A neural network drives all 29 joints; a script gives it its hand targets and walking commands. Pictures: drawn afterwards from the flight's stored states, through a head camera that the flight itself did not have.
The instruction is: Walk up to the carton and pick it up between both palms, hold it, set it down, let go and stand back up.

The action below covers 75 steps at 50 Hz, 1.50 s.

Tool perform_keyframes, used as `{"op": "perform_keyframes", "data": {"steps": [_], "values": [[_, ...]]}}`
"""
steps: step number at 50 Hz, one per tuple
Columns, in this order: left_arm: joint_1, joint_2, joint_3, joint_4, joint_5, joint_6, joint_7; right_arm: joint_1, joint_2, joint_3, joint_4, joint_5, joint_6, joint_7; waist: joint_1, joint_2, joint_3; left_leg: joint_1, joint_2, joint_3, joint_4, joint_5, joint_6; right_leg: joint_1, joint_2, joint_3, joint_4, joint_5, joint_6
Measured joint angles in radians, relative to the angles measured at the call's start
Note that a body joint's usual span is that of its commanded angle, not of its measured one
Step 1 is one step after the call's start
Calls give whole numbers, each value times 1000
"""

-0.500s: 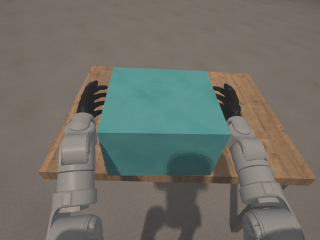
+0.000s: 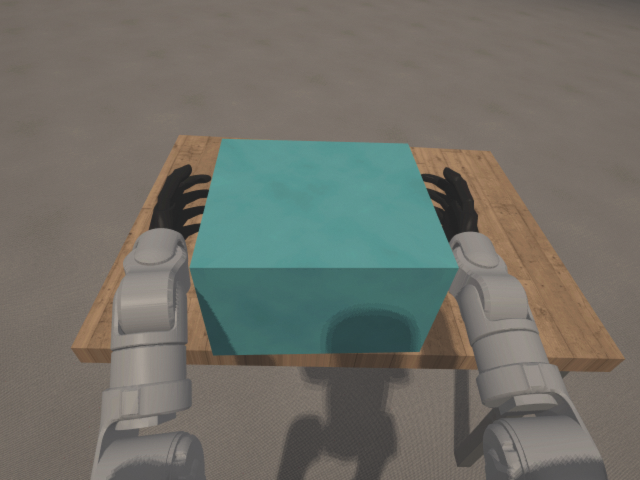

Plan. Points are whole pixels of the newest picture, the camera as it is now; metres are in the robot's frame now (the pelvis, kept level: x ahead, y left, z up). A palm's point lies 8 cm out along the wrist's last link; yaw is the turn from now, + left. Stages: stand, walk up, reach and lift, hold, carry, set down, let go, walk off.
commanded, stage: hold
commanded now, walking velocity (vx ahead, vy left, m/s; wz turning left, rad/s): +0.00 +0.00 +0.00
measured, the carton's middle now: (317, 241) +0.37 +0.00 +0.13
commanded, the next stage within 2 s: set down in 0.76 s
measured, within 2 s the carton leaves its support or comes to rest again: neither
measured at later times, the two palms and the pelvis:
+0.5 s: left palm (172, 230) +0.35 +0.18 +0.17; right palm (459, 233) +0.35 -0.17 +0.16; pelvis +0.00 +0.00 +0.00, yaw +0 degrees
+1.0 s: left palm (167, 230) +0.35 +0.18 +0.17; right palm (456, 235) +0.35 -0.17 +0.16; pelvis +0.00 +0.00 +0.00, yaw +0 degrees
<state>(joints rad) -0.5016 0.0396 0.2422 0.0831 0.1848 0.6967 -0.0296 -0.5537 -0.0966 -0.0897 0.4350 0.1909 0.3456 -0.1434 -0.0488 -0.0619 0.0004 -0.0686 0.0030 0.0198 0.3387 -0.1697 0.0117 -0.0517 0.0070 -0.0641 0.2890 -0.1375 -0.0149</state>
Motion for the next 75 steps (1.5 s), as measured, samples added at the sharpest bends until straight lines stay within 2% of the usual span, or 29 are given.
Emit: {"op": "perform_keyframes", "data": {"steps": [43, 48, 55, 59, 67, 75], "values": [[21, 0, -5, -26, 3, -2, -7, 22, 6, 4, -33, -4, 3, -2, -6, 6, 14, 16, 4, -5, 10, -10, -1, 26, 5, -4, -10, 0, 0], [13, -6, 3, 6, 11, -59, -20, 39, 27, -21, -30, -48, -47, 7, 2, 7, 18, 25, 4, -7, 16, -15, -1, 37, 4, -6, -4, -5, 0], [-17, -14, 20, 131, 32, -190, -38, 45, 63, -80, 69, -150, -183, 41, 23, 0, 26, 46, -3, -11, -1, -8, -2, 47, -2, -10, 6, -16, -1], [-22, -11, 16, 192, 36, -243, -39, 55, 76, -103, 128, -183, -253, 48, 30, -5, 38, 53, -4, -16, -7, -8, -4, 54, -3, -15, 4, -20, -2], [-1, 3, -35, 249, -3, -320, -6, 93, 67, -99, 156, -168, -327, 40, 31, -8, 42, 22, 2, -26, 3, -16, -11, 35, 3, -25, -7, -20, -5], [-17, 7, -49, 268, -9, -344, 16, 68, 39, -77, 168, -132, -336, 31, 24, -12, 24, -1, 8, -23, 5, -25, -13, 15, 10, -21, -16, -21, -6]]}}
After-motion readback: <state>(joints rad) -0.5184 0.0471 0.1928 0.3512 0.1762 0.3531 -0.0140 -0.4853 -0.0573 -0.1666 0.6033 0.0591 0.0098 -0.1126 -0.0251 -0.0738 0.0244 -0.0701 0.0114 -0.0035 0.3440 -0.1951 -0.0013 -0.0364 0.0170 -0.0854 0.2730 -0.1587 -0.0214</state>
